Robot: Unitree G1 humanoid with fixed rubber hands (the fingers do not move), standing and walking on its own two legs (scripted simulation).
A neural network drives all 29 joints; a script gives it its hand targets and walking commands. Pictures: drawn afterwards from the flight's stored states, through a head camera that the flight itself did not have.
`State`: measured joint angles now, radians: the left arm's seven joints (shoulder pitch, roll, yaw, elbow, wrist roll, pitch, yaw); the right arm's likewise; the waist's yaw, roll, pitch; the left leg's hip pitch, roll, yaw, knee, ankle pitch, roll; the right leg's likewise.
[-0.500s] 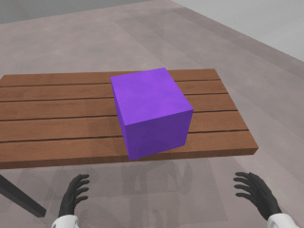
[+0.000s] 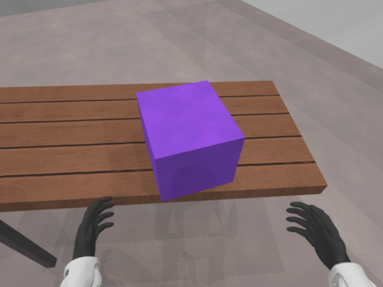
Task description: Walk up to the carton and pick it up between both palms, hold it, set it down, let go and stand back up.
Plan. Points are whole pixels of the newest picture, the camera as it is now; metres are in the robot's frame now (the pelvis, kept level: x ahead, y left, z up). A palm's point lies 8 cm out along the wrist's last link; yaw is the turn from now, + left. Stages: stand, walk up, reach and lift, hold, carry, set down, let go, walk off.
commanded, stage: reach and lift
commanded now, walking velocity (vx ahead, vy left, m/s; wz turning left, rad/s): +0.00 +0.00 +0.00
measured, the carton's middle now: (185, 138) +0.47 +0.03 +0.02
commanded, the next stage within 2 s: none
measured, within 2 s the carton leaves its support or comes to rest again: neither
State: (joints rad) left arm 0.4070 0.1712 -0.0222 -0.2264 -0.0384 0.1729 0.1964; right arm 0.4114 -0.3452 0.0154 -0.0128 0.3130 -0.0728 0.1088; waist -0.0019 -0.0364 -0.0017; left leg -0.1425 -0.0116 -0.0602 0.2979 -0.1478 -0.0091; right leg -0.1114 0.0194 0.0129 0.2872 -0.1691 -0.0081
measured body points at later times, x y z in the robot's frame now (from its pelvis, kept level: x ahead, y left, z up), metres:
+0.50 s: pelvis +0.01 +0.00 +0.00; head +0.04 +0.00 +0.45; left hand +0.27 +0.20 +0.08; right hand +0.28 -0.21 +0.07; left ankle +0.01 +0.12 -0.75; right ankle -0.01 -0.11 -0.75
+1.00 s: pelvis +0.01 +0.00 +0.00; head +0.03 +0.00 +0.45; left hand +0.32 +0.22 +0.11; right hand +0.36 -0.20 +0.12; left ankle +0.01 +0.12 -0.75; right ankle -0.01 -0.11 -0.75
